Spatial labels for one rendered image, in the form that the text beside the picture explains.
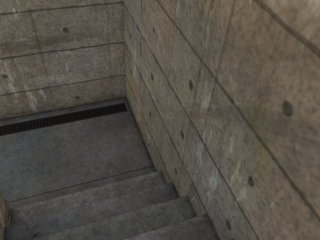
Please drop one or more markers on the stairs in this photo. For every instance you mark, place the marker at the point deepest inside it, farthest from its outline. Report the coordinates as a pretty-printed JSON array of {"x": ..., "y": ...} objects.
[{"x": 145, "y": 207}]

